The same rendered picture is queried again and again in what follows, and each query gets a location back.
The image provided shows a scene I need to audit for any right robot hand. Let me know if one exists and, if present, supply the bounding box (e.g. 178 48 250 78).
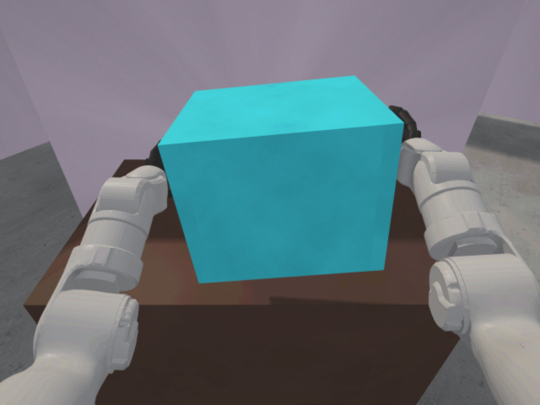
388 105 421 143

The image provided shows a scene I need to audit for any robot right upper arm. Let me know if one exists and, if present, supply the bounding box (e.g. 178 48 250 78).
429 253 540 405

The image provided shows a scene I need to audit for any robot left upper arm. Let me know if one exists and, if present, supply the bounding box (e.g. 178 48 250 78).
0 288 139 405

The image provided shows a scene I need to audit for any pedestal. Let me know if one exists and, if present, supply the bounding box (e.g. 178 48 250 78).
23 159 460 405

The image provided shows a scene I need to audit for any robot right forearm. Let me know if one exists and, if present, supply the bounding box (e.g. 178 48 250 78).
397 138 540 299

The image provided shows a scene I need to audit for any carton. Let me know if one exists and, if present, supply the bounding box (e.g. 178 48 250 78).
158 76 404 284

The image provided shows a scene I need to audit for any left robot hand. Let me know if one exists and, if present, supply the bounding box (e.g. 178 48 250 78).
145 140 173 198

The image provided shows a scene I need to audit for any robot left forearm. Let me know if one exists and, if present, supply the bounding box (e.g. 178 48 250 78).
33 165 168 360

